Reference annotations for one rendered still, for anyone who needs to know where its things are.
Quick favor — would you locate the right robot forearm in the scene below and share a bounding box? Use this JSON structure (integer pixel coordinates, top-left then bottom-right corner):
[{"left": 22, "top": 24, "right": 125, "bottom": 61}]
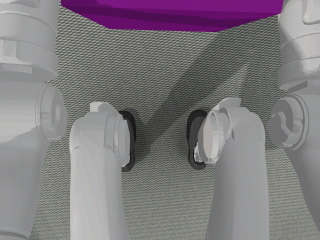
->
[{"left": 277, "top": 0, "right": 320, "bottom": 95}]

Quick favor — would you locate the robot right shin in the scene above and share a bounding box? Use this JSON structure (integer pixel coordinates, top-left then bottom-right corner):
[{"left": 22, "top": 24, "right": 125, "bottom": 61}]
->
[{"left": 194, "top": 97, "right": 266, "bottom": 165}]

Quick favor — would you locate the left robot forearm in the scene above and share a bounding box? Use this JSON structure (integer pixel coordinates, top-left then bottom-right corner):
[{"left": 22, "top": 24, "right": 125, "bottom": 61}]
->
[{"left": 0, "top": 0, "right": 60, "bottom": 83}]

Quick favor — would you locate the carton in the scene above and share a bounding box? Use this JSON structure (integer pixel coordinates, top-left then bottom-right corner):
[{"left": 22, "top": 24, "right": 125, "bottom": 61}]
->
[{"left": 60, "top": 0, "right": 284, "bottom": 32}]

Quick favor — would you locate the left robot upper arm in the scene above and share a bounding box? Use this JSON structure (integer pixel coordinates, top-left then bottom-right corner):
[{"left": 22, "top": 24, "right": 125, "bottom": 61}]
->
[{"left": 0, "top": 80, "right": 68, "bottom": 240}]

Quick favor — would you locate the robot left foot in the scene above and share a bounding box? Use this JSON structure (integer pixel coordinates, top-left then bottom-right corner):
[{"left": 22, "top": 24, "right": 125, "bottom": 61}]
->
[{"left": 118, "top": 110, "right": 136, "bottom": 172}]

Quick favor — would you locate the right robot upper arm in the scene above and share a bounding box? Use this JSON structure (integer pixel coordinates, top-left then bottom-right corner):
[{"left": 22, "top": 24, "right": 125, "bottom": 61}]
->
[{"left": 267, "top": 94, "right": 320, "bottom": 233}]

